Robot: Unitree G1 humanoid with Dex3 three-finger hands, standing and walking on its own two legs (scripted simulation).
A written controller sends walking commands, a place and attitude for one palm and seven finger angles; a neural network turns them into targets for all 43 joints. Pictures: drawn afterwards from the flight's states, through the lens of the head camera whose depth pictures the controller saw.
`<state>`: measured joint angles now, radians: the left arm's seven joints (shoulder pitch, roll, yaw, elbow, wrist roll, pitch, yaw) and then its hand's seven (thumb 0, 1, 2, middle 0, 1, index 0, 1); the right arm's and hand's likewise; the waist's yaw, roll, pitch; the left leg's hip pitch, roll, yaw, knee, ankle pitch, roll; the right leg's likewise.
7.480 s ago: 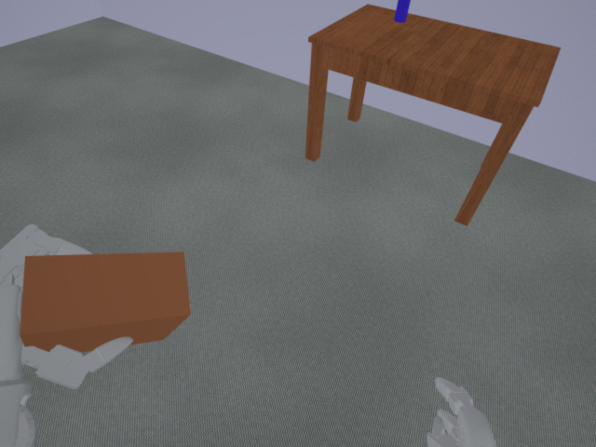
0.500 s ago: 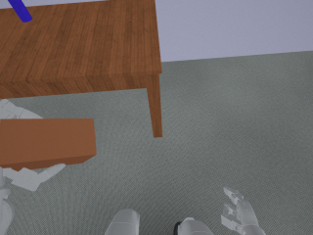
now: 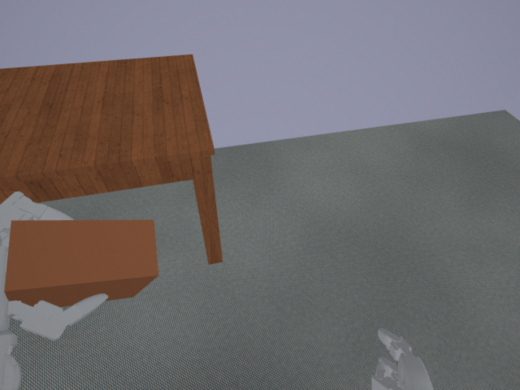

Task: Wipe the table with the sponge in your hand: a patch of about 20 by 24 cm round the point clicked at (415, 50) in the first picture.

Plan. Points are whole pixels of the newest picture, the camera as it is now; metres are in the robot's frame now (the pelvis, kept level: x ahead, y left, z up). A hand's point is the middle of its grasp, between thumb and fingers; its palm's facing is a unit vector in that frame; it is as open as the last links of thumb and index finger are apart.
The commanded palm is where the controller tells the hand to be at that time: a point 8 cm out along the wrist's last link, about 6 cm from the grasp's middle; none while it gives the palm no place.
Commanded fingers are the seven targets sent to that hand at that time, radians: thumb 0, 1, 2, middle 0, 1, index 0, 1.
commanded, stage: take the last steps up to it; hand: left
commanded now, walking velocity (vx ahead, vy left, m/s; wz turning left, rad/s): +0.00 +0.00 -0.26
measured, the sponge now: (105, 264) +0.22 +0.22 +0.14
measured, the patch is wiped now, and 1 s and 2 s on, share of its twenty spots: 0.00 0.00 0.00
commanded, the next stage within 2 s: come to a stop and stand still in 1.64 s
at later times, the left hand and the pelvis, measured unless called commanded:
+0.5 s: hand (74, 274) +0.19 +0.23 +0.16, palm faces +0.38 -0.81 -0.44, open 10.9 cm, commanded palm +0.15 +0.27 +0.18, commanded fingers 0.00 0.10 1.30 -1.20 -1.60 -1.20 -1.60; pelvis -0.02 -0.01 +0.00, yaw -1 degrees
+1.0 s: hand (86, 225) +0.25 +0.25 +0.16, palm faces +0.37 -0.79 -0.49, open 10.9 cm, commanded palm +0.20 +0.30 +0.18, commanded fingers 0.00 0.10 1.30 -1.20 -1.60 -1.20 -1.60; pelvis +0.05 +0.01 +0.01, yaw +2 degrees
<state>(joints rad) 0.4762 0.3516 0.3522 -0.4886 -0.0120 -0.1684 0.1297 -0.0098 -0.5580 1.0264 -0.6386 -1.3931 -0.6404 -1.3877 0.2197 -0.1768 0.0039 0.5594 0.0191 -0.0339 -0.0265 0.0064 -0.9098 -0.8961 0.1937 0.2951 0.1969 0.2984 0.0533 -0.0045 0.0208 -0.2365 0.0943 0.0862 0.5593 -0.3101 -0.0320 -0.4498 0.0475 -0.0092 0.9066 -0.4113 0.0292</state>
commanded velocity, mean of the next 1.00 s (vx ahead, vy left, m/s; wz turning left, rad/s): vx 0.29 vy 0.14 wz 0.06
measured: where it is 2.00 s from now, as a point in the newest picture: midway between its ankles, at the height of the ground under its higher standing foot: outside the picture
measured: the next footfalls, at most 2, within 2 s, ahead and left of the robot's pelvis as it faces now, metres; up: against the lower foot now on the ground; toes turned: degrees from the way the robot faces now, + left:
right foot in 0.10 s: +0.03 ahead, -0.14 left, +0.00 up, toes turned -5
left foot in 0.42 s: +0.04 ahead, +0.09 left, +0.00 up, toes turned +5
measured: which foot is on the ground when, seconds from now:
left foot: down 0.00-0.12, up 0.14-0.40, down 0.42-0.72, up 0.74-1.00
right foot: up 0.00-0.08, down 0.10-0.46, up 0.48-0.70, down 0.72-1.00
